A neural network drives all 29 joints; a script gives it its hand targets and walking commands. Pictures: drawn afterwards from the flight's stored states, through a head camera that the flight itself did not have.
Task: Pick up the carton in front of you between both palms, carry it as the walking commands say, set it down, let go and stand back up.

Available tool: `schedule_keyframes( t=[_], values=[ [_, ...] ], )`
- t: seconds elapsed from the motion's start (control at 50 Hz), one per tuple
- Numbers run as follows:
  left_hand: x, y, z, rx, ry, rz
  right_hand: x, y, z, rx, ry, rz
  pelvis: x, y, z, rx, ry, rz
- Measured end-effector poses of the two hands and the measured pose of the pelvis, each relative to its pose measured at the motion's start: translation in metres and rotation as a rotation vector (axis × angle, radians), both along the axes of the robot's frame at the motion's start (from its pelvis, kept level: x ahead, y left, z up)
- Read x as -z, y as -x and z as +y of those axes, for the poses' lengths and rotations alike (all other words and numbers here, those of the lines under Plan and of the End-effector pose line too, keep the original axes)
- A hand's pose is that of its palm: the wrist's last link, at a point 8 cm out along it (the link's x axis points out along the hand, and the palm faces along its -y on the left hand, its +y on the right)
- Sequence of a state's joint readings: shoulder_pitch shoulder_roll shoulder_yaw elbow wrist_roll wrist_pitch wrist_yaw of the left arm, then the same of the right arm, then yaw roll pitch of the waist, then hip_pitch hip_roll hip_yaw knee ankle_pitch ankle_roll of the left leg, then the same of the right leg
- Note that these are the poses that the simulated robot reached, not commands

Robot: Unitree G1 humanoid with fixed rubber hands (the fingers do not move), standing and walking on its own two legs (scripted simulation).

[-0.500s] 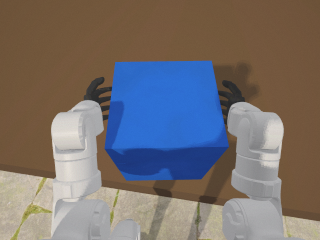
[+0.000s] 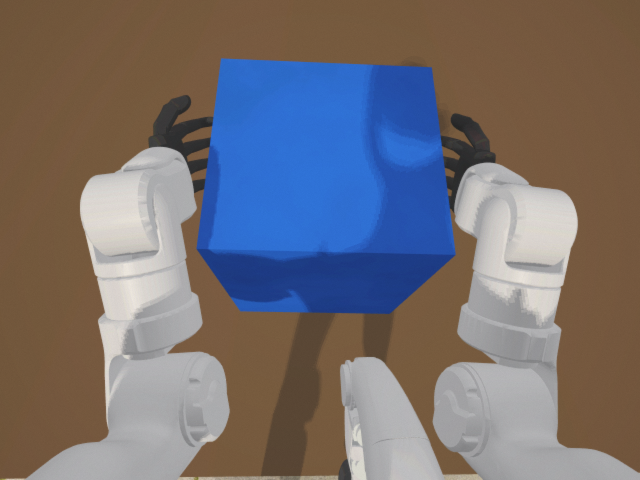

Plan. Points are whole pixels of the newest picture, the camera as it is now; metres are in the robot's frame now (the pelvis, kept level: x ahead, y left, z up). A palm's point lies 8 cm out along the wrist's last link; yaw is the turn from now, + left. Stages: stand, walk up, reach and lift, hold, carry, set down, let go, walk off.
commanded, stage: carry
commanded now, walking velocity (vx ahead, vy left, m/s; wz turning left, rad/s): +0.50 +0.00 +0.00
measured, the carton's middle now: (320, 209) +0.41 -0.03 +0.06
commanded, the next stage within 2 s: none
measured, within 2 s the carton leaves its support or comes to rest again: neither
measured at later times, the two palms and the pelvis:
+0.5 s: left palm out of the picture +0.73 +0.13 +0.32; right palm out of the picture +0.77 -0.16 +0.31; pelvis +0.37 -0.07 +0.14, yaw +2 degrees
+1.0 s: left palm out of the picture +1.06 +0.06 +0.28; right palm out of the picture +1.04 -0.24 +0.28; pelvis +0.69 -0.07 +0.15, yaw -2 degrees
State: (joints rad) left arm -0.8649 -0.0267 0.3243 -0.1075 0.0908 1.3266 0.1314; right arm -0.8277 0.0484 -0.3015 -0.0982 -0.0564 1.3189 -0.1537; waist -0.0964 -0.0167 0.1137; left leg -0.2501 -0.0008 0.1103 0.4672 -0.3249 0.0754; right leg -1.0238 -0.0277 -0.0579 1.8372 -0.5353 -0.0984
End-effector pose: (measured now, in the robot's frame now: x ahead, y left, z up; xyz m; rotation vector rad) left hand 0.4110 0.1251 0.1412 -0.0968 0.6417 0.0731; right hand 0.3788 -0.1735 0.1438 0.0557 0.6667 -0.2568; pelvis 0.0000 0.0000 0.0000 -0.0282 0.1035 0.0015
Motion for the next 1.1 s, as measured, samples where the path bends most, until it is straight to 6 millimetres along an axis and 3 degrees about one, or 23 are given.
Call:
schedule_keyframes(
  t=[0.08,0.16,0.22,0.28,0.36,0.44,0.54,0.62,0.68,0.76,0.88,1.02,1.1],
  values=[
    [-0.012,-0.058,-0.011,-0.01,-0.009,-0.045,-0.013,-0.062,-0.01,-0.01,0.005,-0.044,-0.002,-0.065,-0.013,-0.013,0.018,-0.015],
    [-0.019,-0.118,-0.009,-0.056,-0.055,-0.003,-0.019,-0.144,-0.011,-0.075,-0.009,-0.001,-0.014,-0.139,-0.035,-0.011,0.014,-0.012],
    [-0.03,-0.149,0.004,-0.125,-0.103,0.048,-0.026,-0.202,0.003,-0.171,-0.017,0.048,-0.037,-0.182,-0.049,-0.007,0.02,-0.029],
    [-0.047,-0.172,0.013,-0.151,-0.061,0.093,-0.046,-0.243,0.018,-0.237,-0.026,0.092,-0.071,-0.22,-0.061,-0.011,0.011,-0.033],
    [-0.087,-0.213,0.02,-0.202,-0.033,0.089,-0.09,-0.296,0.027,-0.273,-0.018,0.086,-0.115,-0.272,-0.074,-0.039,-0.025,-0.036],
    [-0.142,-0.271,0.018,-0.21,-0.06,0.017,-0.136,-0.354,0.024,-0.281,-0.038,0.012,-0.139,-0.326,-0.075,-0.047,-0.059,-0.026],
    [-0.202,-0.359,0.001,-0.144,-0.112,-0.069,-0.18,-0.42,0.006,-0.235,-0.027,-0.08,-0.142,-0.4,-0.064,-0.027,-0.061,-0.024],
    [-0.22,-0.429,-0.019,-0.053,-0.132,-0.081,-0.198,-0.467,-0.016,-0.17,0.002,-0.086,-0.129,-0.467,-0.052,-0.002,-0.044,-0.048],
    [-0.218,-0.479,-0.037,0.026,-0.124,-0.052,-0.201,-0.494,-0.034,-0.111,0.032,-0.049,-0.122,-0.506,-0.046,0.006,-0.053,-0.056],
    [-0.206,-0.529,-0.06,0.087,-0.115,0.054,-0.192,-0.525,-0.056,-0.054,0.025,0.063,-0.133,-0.545,-0.041,0.013,-0.037,-0.05],
    [-0.183,-0.595,-0.07,0.081,-0.077,0.152,-0.176,-0.589,-0.066,-0.028,0.011,0.156,-0.15,-0.608,-0.048,0.035,-0.016,-0.026],
    [-0.129,-0.654,-0.066,-0.011,-0.053,0.194,-0.125,-0.671,-0.065,-0.061,-0.016,0.191,-0.15,-0.703,-0.079,0.036,-0.018,-0.012],
    [-0.094,-0.674,-0.069,-0.077,-0.059,0.178,-0.088,-0.711,-0.068,-0.097,-0.037,0.174,-0.142,-0.757,-0.096,-0.002,-0.007,-0.011]
  ],
)
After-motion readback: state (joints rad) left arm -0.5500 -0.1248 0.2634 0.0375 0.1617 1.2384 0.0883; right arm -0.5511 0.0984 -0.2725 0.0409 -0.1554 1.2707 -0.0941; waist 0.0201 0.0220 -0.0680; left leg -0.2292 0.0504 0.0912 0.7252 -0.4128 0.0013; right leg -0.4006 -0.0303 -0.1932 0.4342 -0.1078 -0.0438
